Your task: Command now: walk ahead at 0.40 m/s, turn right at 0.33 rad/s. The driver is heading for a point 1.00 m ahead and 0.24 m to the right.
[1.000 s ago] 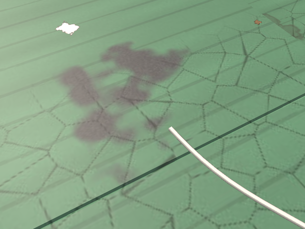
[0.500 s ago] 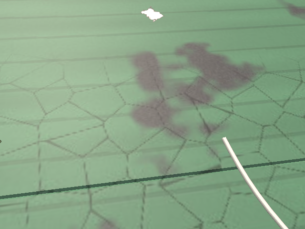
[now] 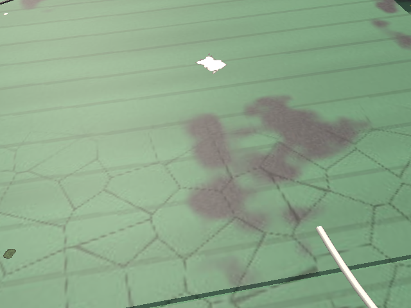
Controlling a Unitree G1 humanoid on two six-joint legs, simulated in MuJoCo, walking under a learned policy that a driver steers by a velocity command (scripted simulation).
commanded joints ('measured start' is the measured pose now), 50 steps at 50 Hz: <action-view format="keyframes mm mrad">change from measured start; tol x32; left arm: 1 301 244 65 29 10 -34 22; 45 -267 26 -9 -145 21 -2 -40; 50 212 182 48 -5 68 -35 10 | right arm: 1 -131 -27 6 -132 1 -36 7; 18 -469 -68 30 -253 0 -17 36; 24 72 -269 -40 -145 -43 -45 -31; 50 124 -46 14 1 37 -35 -1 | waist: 1 155 -309 -9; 19 78 -119 83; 25 -26 248 -317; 44 -34 48 104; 50 173 -95 -245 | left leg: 1 -563 26 89 444 -62 30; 16 -598 50 58 296 279 -88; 22 -47 0 31 95 245 6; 25 334 500 -796 -101 -150 171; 30 -91 319 -233 -198 128 117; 45 70 314 141 -206 588 95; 48 129 311 185 80 974 75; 50 -276 213 204 603 472 26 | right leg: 1 482 -315 590 -304 -340 -149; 22 188 -84 341 82 886 -24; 25 -298 95 169 769 -210 1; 45 -284 -36 -47 115 195 -7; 50 529 -245 266 -49 27 -167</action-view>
